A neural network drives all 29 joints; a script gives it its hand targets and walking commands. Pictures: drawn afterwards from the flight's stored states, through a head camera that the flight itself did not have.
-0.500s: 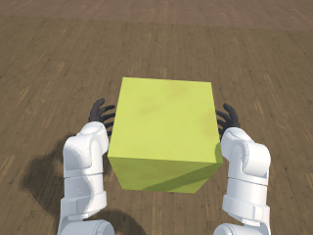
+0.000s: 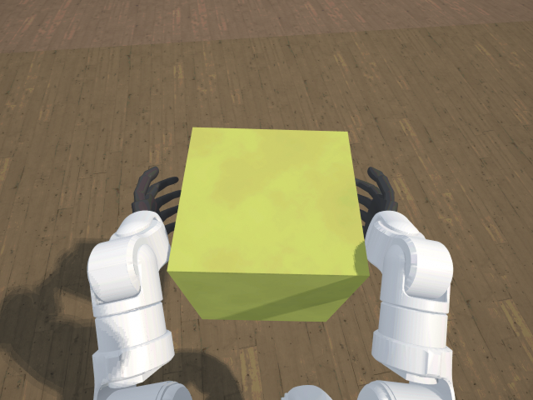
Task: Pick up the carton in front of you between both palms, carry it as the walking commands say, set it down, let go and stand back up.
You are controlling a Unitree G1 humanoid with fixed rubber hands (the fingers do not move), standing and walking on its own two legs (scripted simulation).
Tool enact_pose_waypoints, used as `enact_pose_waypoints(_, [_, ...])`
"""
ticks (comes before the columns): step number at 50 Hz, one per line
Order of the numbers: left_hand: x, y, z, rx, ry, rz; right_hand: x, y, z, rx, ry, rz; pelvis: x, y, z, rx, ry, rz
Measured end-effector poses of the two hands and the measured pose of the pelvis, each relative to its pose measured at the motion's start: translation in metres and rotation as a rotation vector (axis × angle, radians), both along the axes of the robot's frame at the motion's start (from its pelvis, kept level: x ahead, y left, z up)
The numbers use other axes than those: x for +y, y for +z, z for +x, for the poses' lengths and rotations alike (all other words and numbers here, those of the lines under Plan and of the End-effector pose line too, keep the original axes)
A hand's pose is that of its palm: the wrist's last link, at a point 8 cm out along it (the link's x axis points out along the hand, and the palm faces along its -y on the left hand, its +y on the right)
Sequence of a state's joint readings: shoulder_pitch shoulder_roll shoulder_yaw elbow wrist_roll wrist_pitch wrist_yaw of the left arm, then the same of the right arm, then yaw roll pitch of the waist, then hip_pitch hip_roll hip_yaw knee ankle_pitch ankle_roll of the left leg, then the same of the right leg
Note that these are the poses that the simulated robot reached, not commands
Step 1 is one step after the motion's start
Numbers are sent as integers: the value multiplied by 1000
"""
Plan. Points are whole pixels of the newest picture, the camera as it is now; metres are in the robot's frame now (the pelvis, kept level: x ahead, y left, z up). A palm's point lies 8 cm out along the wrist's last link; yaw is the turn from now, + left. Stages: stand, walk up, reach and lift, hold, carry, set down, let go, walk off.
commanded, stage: carry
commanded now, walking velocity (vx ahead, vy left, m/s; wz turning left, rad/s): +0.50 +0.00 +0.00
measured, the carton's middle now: (266, 235) +0.36 -0.04 +0.06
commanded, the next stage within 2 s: none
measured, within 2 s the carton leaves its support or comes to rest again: neither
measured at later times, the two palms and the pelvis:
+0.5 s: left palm (166, 77) +0.63 +0.11 +0.16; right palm (331, 68) +0.66 -0.19 +0.16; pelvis +0.31 -0.06 +0.04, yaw +1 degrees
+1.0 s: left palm out of the picture +0.96 +0.13 +0.22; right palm out of the picture +0.95 -0.18 +0.22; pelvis +0.61 -0.02 +0.08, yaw +1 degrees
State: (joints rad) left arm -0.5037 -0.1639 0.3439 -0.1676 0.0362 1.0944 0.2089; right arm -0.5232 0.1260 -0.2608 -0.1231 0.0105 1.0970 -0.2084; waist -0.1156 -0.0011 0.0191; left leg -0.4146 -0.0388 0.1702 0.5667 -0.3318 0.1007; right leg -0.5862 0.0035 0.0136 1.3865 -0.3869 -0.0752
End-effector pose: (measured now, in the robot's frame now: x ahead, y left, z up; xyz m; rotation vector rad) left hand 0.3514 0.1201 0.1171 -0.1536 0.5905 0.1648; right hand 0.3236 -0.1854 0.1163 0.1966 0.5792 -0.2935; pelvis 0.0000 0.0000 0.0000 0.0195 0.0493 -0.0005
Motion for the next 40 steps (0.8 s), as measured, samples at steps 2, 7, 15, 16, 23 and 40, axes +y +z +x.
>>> enact_pose_waypoints(2, [0, 10, 22, -23, 11, -5, 0, 12, 25, -24, 7, -7, -2, 7, 22, 4, -1, -6])
enact_pose_waypoints(7, [9, 37, 80, -95, 58, 15, 7, 45, 100, -95, 62, -27, -15, 16, 85, 19, 6, -11])
enact_pose_waypoints(15, [6, 45, 178, -86, 116, 44, 3, 43, 227, -80, 131, -57, -50, 6, 204, 6, 29, -50])
enact_pose_waypoints(16, [5, 42, 188, -63, 120, 39, 2, 39, 240, -57, 140, -58, -53, 8, 215, 7, 28, -47])
enact_pose_waypoints(23, [-4, 37, 255, 18, 124, 14, -4, 32, 314, 24, 119, 16, -59, 35, 284, 20, 21, -21])
enact_pose_waypoints(40, [2, 63, 496, -25, 9, 22, 1, 68, 505, -23, 32, -27, -14, 50, 501, 14, -1, -5])
